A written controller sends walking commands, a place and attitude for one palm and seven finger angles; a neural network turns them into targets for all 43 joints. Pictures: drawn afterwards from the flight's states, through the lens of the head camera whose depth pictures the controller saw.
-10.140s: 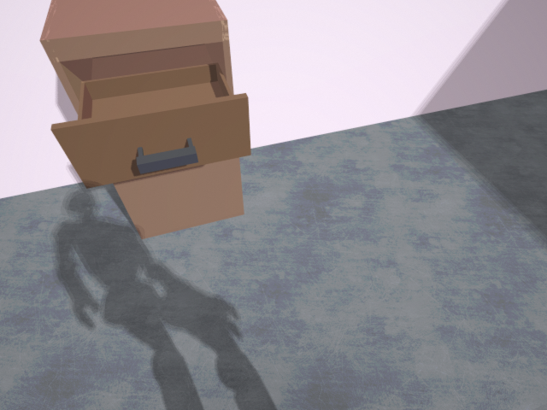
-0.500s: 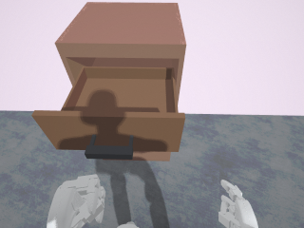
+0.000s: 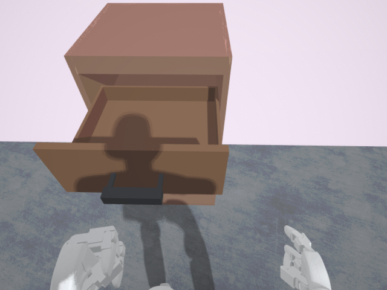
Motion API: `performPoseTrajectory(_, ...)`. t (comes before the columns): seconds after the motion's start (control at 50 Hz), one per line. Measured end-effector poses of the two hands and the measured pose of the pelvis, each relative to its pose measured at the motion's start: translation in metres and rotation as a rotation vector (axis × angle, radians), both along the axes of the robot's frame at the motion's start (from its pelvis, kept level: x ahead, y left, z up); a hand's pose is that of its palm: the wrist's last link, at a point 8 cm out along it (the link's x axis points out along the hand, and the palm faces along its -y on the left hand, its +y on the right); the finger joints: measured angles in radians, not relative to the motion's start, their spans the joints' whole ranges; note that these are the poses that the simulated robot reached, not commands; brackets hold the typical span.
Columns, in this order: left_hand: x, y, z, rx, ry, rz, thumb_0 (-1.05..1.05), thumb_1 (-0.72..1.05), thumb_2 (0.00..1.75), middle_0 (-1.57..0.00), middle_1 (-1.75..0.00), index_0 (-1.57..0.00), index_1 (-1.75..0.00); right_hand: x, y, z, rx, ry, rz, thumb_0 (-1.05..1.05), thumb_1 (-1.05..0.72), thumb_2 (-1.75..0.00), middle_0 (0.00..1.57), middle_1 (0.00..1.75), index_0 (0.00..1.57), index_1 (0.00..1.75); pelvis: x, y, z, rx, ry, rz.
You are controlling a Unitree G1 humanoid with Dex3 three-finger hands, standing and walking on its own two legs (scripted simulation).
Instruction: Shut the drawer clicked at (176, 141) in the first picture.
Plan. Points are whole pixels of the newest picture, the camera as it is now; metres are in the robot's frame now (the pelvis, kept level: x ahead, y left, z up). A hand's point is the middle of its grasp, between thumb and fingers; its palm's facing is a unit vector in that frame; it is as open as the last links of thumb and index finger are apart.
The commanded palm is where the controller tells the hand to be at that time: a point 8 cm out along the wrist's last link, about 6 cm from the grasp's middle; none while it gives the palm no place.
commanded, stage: bring the fist close to the handle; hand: left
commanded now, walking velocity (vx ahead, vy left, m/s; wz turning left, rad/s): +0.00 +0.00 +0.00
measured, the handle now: (134, 186) +0.34 +0.16 +0.01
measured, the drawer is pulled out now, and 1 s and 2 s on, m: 0.30 0.30 0.27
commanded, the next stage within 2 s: push the drawer shut in 1.30 s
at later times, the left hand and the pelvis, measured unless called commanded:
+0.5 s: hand (137, 247) +0.20 +0.12 +0.05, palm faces +0.00 -1.00 -0.03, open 3.3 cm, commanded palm +0.17 +0.17 +0.05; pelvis +0.00 -0.01 -0.02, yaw -1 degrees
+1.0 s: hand (145, 232) +0.24 +0.12 +0.00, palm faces +0.00 -1.00 -0.03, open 3.3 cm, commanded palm +0.21 +0.17 +0.01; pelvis -0.01 -0.01 -0.04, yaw -1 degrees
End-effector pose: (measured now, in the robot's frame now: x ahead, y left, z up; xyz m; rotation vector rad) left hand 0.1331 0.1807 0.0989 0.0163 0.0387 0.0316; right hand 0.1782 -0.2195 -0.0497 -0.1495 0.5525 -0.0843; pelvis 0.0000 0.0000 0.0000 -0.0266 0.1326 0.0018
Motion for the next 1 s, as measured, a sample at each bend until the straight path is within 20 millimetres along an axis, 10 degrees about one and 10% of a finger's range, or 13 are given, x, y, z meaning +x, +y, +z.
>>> performPoseTrajectory(1.0,0.086,-0.008,-0.096,0.011,0.002,-0.027,0.02,0.9,0.9,-1.4,-1.6,-1.39,-1.59,-0.025,-0.018,-0.069,-0.054,0.228,-0.016,0.01,-0.9,-0.89,0.21,0.3,0.2,0.3,-0.007,-0.005,-0.04,0.001,0.165,-0.02)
